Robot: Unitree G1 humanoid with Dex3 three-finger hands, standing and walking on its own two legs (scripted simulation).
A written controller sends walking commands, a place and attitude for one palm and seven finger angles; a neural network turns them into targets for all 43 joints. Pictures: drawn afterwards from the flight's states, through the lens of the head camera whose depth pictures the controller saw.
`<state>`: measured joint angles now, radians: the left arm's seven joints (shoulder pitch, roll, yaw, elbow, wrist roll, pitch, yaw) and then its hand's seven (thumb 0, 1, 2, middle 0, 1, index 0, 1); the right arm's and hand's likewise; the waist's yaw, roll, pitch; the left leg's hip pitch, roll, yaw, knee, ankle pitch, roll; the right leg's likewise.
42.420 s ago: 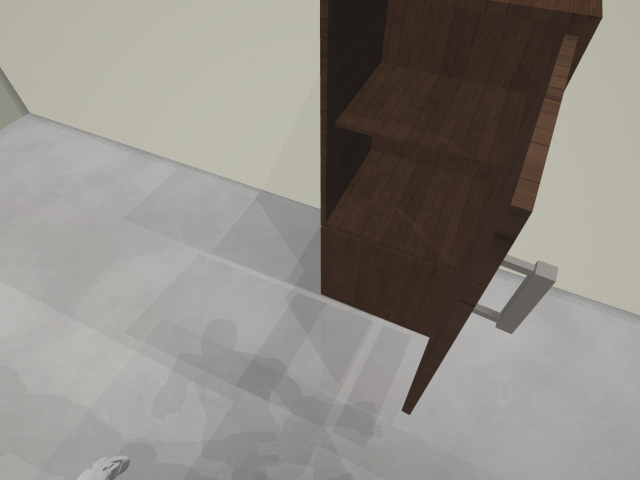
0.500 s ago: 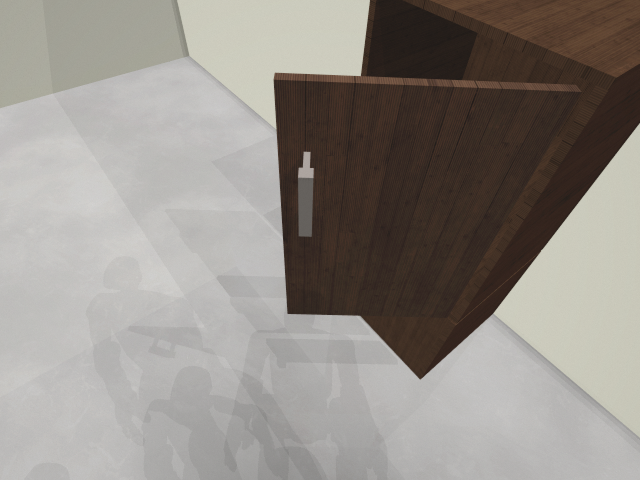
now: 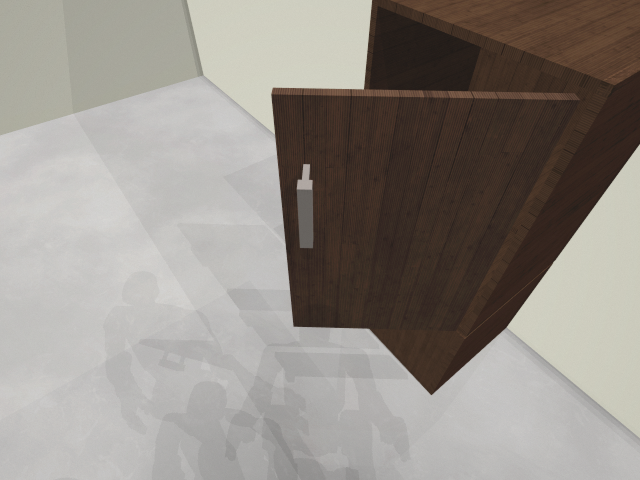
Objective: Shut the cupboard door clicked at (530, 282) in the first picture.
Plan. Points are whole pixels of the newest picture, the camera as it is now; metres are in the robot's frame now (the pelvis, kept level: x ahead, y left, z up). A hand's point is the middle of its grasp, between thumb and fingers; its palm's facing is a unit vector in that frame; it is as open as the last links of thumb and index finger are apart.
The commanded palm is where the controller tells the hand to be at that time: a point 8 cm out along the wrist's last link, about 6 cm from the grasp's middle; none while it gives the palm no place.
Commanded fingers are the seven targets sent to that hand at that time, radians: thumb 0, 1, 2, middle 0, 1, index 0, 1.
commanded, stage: shuffle to correct the standing spot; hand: left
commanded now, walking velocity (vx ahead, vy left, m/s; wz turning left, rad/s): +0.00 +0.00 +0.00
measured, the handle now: (306, 207) +0.49 +0.06 +0.06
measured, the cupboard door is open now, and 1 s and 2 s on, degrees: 51 51 51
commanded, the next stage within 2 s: come to a stop and stand still in 0.88 s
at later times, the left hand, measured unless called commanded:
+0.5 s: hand out of the picture +0.01 +0.12 -0.18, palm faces +0.04 -0.98 -0.19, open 7.4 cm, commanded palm none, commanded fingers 0.00 0.90 0.90 -0.20 -0.30 -0.20 -0.30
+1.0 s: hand out of the picture +0.12 +0.06 -0.17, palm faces -0.03 -0.98 -0.18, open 7.4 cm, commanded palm none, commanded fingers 0.00 0.90 0.90 -0.20 -0.30 -0.20 -0.30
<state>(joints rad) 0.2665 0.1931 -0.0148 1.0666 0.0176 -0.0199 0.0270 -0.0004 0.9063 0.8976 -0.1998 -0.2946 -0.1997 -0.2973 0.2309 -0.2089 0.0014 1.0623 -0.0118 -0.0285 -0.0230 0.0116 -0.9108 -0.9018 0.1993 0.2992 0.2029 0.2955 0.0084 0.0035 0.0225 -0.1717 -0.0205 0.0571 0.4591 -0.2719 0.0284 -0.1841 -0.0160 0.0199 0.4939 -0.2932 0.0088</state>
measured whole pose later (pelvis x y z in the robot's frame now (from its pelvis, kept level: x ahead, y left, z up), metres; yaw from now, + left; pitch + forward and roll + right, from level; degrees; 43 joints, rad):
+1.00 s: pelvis +0.04 -0.14 +0.00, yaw -1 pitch +2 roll -2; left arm 0.17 0.21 0.07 0.95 0.03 0.06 -0.02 0.00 0.91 0.90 -0.20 -0.29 -0.20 -0.30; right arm 0.26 -0.18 -0.06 1.02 -0.04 0.01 -0.04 0.01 -0.91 -0.90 0.20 0.30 0.21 0.30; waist -0.02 0.01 0.08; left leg -0.26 0.15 0.06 0.52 -0.29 -0.06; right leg -0.40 -0.06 -0.02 0.76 -0.36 0.04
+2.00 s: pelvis +0.04 -0.11 +0.00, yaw -2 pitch +0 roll +0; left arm 0.26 0.15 -0.02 1.05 0.02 0.01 0.04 0.00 0.91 0.90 -0.20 -0.29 -0.20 -0.30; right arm 0.27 -0.19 0.00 1.04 -0.02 -0.01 -0.03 0.01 -0.92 -0.90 0.20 0.30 0.20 0.30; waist 0.00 0.04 0.04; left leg -0.17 -0.12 0.15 0.38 -0.22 0.14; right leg -0.22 -0.04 0.01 0.51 -0.30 0.01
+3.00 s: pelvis +0.08 -0.17 +0.00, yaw -1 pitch +1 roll +1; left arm 0.26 0.15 -0.02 1.10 0.01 -0.01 0.05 0.00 0.92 0.90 -0.20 -0.29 -0.20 -0.30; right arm 0.23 -0.16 0.00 1.13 -0.01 -0.01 -0.05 0.01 -0.91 -0.90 0.20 0.30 0.20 0.30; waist 0.01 0.00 0.06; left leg -0.11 -0.06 0.10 0.36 -0.27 0.06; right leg -0.12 0.03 -0.03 0.44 -0.33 -0.05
